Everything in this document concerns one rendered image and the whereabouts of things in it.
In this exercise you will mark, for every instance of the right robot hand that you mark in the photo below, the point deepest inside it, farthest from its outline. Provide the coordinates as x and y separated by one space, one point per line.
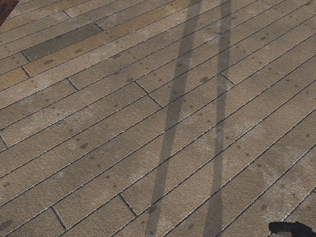
291 229

